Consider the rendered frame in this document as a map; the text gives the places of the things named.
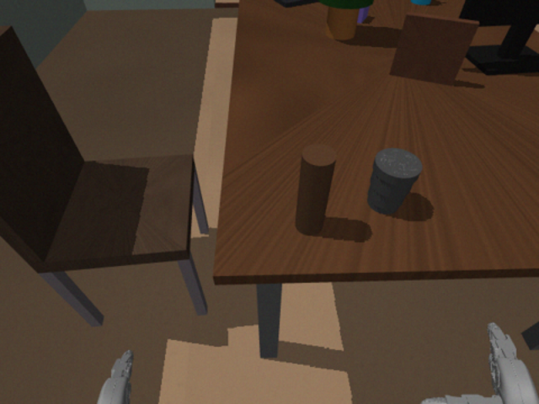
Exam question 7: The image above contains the chair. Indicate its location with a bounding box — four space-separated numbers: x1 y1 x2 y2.
0 26 209 327

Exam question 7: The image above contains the table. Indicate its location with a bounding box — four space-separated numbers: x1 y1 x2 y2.
213 0 539 359

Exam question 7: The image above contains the potted plant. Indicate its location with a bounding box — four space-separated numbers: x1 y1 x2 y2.
318 0 374 40

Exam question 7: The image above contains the left robot hand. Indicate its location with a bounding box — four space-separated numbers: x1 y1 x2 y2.
97 350 133 404

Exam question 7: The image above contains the right robot hand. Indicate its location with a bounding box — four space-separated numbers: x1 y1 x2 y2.
421 322 539 404

